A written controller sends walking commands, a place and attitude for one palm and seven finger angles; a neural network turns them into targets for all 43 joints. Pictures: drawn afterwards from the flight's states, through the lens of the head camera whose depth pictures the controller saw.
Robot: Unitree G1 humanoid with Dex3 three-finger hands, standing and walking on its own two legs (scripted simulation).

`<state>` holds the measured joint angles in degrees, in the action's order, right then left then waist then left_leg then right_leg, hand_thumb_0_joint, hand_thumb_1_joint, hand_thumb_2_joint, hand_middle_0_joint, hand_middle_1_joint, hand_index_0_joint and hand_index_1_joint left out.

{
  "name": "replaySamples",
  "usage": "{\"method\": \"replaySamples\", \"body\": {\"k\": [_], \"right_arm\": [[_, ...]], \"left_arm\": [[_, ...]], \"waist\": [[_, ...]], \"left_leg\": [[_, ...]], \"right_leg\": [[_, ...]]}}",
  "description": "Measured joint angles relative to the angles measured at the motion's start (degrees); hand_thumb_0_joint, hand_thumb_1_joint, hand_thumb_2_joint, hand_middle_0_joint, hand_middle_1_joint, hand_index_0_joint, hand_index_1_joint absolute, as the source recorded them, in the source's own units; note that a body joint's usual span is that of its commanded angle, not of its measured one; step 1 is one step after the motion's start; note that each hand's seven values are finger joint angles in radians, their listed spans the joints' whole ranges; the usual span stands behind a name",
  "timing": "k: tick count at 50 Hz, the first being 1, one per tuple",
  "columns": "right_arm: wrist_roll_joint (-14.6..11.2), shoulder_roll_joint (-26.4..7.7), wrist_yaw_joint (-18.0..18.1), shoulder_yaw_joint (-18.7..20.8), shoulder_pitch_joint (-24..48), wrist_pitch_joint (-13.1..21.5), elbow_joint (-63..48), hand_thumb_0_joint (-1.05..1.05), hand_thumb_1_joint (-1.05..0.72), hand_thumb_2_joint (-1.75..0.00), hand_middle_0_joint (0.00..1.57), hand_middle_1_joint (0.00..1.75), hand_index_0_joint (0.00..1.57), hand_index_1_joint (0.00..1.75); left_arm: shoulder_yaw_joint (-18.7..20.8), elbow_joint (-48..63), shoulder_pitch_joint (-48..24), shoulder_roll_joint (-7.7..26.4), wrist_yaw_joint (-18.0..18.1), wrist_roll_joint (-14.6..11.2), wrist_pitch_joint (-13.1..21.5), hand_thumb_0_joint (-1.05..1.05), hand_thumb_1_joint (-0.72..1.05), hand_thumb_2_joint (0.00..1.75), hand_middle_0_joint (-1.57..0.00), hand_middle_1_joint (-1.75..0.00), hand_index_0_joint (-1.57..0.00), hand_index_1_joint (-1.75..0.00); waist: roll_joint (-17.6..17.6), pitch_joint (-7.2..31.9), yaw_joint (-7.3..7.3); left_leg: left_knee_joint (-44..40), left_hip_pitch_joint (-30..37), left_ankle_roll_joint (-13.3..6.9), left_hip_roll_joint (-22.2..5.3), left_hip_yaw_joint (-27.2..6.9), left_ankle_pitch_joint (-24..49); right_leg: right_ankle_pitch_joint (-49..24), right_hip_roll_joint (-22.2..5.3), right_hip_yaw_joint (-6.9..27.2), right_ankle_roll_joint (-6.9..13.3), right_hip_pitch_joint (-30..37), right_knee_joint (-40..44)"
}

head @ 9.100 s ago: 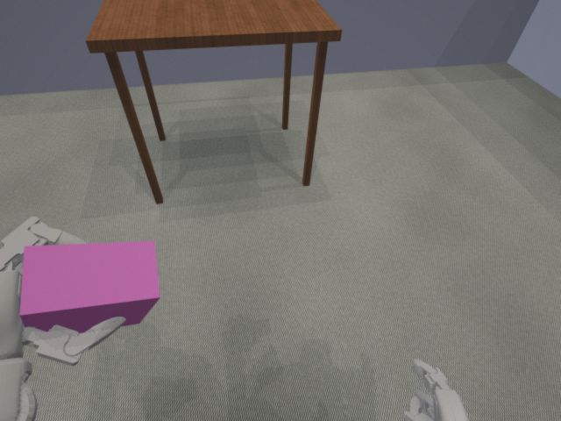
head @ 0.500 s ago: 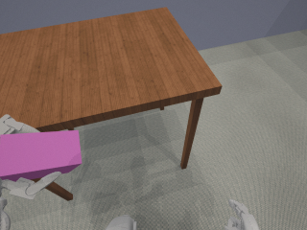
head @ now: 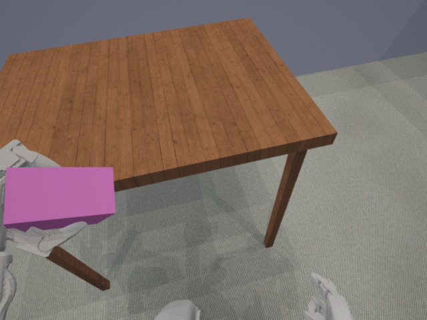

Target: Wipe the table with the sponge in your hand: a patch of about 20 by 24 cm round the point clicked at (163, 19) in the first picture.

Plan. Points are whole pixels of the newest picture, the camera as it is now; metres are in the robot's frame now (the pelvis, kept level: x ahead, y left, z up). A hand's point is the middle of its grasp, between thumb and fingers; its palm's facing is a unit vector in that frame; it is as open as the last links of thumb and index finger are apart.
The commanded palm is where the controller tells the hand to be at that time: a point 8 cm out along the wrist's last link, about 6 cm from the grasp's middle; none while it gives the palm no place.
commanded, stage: come to a stop and stand still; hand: left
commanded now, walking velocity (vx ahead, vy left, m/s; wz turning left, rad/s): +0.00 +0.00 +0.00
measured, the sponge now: (75, 200) +0.23 +0.22 +0.16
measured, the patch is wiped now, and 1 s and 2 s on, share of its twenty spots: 0.00 0.00 0.00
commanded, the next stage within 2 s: look again from close up in 1.40 s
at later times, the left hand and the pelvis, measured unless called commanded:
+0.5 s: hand out of the picture +0.24 +0.32 +0.19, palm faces +0.35 -0.82 -0.46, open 10.3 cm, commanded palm +0.18 +0.35 +0.19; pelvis +0.01 +0.08 +0.01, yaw -2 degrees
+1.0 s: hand (21, 177) +0.26 +0.32 +0.17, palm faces +0.39 -0.85 -0.36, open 10.3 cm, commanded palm +0.20 +0.35 +0.19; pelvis +0.04 +0.07 +0.01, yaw +0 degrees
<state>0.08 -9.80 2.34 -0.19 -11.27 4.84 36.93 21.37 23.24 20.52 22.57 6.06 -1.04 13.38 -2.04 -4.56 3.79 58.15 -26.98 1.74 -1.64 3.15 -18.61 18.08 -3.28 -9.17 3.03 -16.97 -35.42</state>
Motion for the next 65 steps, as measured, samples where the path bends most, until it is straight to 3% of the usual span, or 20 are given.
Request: {"method": "replaySamples", "body": {"k": [2,5,9,11,13,17,23,27,35,40,53,65], "right_arm": [[-0.5,-0.8,-1.1,0.1,0.2,0.6,0.9,0.01,-0.91,-0.90,0.20,0.30,0.20,0.30],[-0.7,-2.5,-2.9,0.5,0.5,2.0,0.6,0.01,-0.91,-0.90,0.20,0.30,0.20,0.30],[-0.7,-4.5,-3.8,2.0,-0.1,3.5,-1.2,0.01,-0.91,-0.90,0.20,0.30,0.20,0.30],[-0.6,-5.6,-3.4,2.8,-0.8,3.9,-2.5,0.01,-0.91,-0.90,0.20,0.30,0.20,0.30],[-0.7,-4.9,-2.7,3.7,-0.5,3.6,-3.0,0.01,-0.91,-0.90,0.20,0.30,0.20,0.30],[-0.3,-3.0,-2.8,3.3,0.1,3.2,-4.4,0.01,-0.91,-0.90,0.20,0.30,0.19,0.30],[-0.4,-1.2,-4.0,0.5,-1.3,4.1,-6.5,0.01,-0.91,-0.90,0.20,0.30,0.20,0.30],[0.1,-0.4,-3.1,-1.6,-1.1,3.3,-5.2,0.01,-0.91,-0.90,0.20,0.30,0.20,0.30],[0.8,0.7,-1.4,-3.7,-1.4,2.1,-3.7,0.01,-0.90,-0.90,0.20,0.31,0.20,0.30],[1.1,0.1,-1.0,-3.5,-0.7,1.8,-3.9,0.01,-0.90,-0.90,0.20,0.31,0.20,0.30],[0.2,-3.4,-0.1,-1.0,0.6,-0.1,-5.3,0.01,-0.91,-0.90,0.20,0.30,0.20,0.30],[-0.1,-3.0,0.5,-1.3,-0.4,-0.8,-4.4,0.01,-0.91,-0.90,0.20,0.30,0.20,0.30]], "left_arm": [[2.5,-6.5,-5.4,1.1,0.1,-1.0,1.1,-0.01,-0.51,1.00,-0.71,-1.36,-0.72,-1.35],[5.0,-9.0,-6.4,0.4,1.3,-1.8,1.3,-0.01,-0.51,1.00,-0.71,-1.36,-0.72,-1.35],[1.7,-1.5,0.1,-2.1,1.4,-1.8,1.9,-0.01,-0.51,1.00,-0.71,-1.36,-0.72,-1.35],[-0.7,3.1,2.8,-2.5,0.6,-1.4,2.3,-0.01,-0.51,1.00,-0.71,-1.36,-0.72,-1.35],[-1.3,5.1,2.9,-0.9,-0.4,-1.0,2.9,-0.01,-0.51,1.00,-0.71,-1.36,-0.72,-1.35],[1.7,5.6,1.4,3.0,-1.5,-0.4,2.8,-0.02,-0.51,1.00,-0.71,-1.36,-0.72,-1.35],[5.1,7.6,4.3,3.3,-1.4,-1.5,3.1,-0.02,-0.51,1.00,-0.71,-1.36,-0.72,-1.35],[3.0,3.8,3.4,0.8,-1.5,-1.3,1.8,-0.01,-0.51,1.00,-0.71,-1.36,-0.72,-1.35],[-2.0,-1.3,-0.1,-5.0,-0.3,0.3,-2.6,-0.02,-0.51,1.00,-0.71,-1.36,-0.72,-1.35],[-2.2,-0.7,-0.2,-4.2,-0.1,0.3,-1.9,-0.02,-0.51,1.00,-0.71,-1.36,-0.72,-1.35],[-2.1,0.5,3.1,-2.7,-0.2,-1.2,-2.4,-0.02,-0.51,1.00,-0.71,-1.36,-0.72,-1.35],[-2.1,0.5,3.9,-2.6,0.4,-1.9,-2.3,-0.02,-0.51,1.00,-0.71,-1.36,-0.72,-1.35]], "waist": [[0.3,-1.3,0.49],[0.6,-2.3,-1.08],[2.2,-2.2,-2.95],[2.3,-1.7,-3.69],[5.0,-2.3,-4.07],[6.1,-3.0,-4.86],[3.5,-0.9,-3.61],[2.2,-0.1,-1.88],[2.1,1.1,-0.05],[2.2,1.9,-0.18],[2.2,2.9,-2.36],[1.8,3.6,-2.10]], "left_leg": [[2.5,-0.9,-0.3,1.2,-2.2,2.4],[-4.5,0.8,-1.0,1.4,-1.3,3.4],[-20.4,6.8,-2.2,2.0,1.2,4.6],[-27.7,10.7,-2.9,1.9,0.6,6.0],[-27.1,10.7,-5.0,3.4,1.1,3.8],[-28.2,10.9,-6.7,4.0,0.2,5.5],[-28.9,11.0,-7.2,3.9,0.2,5.7],[-29.0,11.9,-7.2,5.0,0.6,5.4],[-34.9,15.9,-6.8,7.0,-0.4,8.0],[-36.3,16.9,-6.6,7.0,-0.8,8.1],[-33.4,15.7,-6.1,5.5,-1.8,5.5],[-33.0,15.7,-5.6,4.6,-2.4,4.9]], "right_leg": [[-1.9,0.4,0.8,-0.2,1.3,2.9],[-4.5,0.6,2.1,-0.9,2.7,7.0],[-5.1,0.7,3.6,-2.3,3.1,8.1],[-3.7,1.3,3.6,-3.1,2.4,5.7],[-0.3,0.3,4.9,-3.0,0.4,0.2],[7.3,2.5,6.8,-2.1,-4.3,-12.0],[0.2,3.5,4.2,-2.1,-0.7,3.1],[-7.9,3.2,5.0,-2.5,3.0,9.8],[-7.7,3.4,8.0,-2.6,5.5,11.9],[-8.1,3.6,8.1,-3.0,6.5,13.3],[-6.6,5.3,7.2,-1.8,6.8,13.4],[-6.6,6.2,6.6,-0.9,7.4,14.2]]}}
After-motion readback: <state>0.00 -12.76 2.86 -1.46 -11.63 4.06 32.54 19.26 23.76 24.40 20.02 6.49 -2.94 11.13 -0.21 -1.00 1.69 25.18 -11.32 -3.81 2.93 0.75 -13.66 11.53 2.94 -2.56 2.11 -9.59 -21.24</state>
